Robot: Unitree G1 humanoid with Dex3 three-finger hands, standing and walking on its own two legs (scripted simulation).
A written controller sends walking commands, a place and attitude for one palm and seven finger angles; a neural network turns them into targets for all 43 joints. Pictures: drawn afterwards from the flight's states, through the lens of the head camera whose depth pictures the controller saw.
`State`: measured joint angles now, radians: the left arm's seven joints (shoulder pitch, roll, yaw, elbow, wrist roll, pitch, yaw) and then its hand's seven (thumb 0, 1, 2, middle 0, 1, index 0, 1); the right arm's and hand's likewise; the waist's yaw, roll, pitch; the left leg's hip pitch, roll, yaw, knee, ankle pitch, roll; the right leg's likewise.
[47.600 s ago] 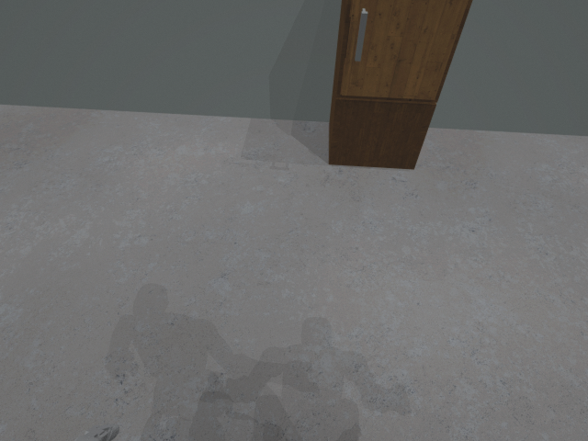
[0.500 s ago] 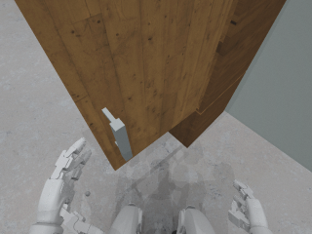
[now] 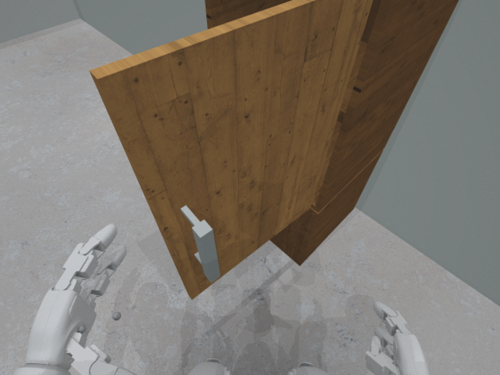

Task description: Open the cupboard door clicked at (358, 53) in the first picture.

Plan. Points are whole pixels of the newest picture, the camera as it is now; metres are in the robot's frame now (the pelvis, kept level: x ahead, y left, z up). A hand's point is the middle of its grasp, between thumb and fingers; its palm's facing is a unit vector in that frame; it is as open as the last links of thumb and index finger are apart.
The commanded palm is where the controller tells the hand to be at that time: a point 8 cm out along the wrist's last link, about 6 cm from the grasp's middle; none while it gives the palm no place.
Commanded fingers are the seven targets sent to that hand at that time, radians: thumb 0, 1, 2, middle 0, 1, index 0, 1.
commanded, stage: draw the hand back to the body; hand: left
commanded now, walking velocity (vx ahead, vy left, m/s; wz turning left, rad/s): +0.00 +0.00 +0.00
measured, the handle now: (200, 246) +0.33 +0.11 +0.00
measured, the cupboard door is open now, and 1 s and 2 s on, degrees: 85 85 85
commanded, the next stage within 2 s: step back with the hand held close in 1.16 s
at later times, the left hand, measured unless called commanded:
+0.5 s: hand (31, 266) +0.21 +0.25 +0.16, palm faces +0.34 -0.86 -0.39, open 12.5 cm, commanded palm +0.17 +0.30 +0.20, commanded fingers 0.00 0.44 0.70 -0.18 -0.30 -0.18 -0.30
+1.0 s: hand out of the picture +0.22 +0.27 +0.23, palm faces +0.43 -0.81 -0.39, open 7.7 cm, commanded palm +0.17 +0.31 +0.25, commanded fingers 0.00 0.90 0.90 -0.20 -0.30 -0.20 -0.30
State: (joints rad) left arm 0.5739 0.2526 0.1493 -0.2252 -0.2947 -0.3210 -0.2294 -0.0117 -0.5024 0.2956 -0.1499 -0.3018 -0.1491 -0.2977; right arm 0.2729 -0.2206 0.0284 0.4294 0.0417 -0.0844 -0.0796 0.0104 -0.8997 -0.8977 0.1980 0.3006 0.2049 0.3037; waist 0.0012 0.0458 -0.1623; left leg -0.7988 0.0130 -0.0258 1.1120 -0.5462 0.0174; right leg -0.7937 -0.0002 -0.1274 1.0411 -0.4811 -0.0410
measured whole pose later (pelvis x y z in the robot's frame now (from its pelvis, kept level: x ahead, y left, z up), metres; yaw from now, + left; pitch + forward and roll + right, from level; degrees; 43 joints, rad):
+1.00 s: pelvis +0.03 +0.01 +0.08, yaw -2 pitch -4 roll -1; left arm 0.47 0.33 0.33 -0.40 -0.07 -0.06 0.11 0.01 0.84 0.87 -0.20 -0.30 -0.20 -0.30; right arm 0.20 -0.23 0.03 0.62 0.00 -0.10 -0.07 0.01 -0.90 -0.90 0.20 0.30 0.20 0.30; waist 0.07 0.06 0.02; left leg -0.07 -0.01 0.03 0.42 -0.28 0.03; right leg -0.10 0.00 -0.06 0.39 -0.23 -0.01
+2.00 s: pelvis -0.06 +0.03 +0.06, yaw +0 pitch -1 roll -1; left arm 0.53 0.42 0.43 -0.51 0.00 -0.20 0.15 0.02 0.88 0.89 -0.21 -0.30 -0.21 -0.30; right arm 0.22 -0.21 0.01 0.55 0.00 -0.06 -0.09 0.01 -0.90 -0.90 0.20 0.30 0.20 0.30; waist 0.00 -0.01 0.05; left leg -0.36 -0.04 0.02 0.59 -0.22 0.07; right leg -0.34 0.02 0.01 0.57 -0.21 0.02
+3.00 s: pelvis -0.24 -0.03 +0.08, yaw -4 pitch +1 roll -1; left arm 0.65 0.49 0.43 -0.56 -0.06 -0.13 0.15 0.01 0.88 0.89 -0.21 -0.30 -0.21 -0.30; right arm 0.21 -0.20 0.00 0.58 0.00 -0.11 -0.08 0.01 -0.90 -0.90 0.20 0.30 0.20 0.30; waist -0.02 -0.03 0.02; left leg -0.35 0.00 0.02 0.37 -0.08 0.03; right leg -0.25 0.02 -0.03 0.60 -0.44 0.00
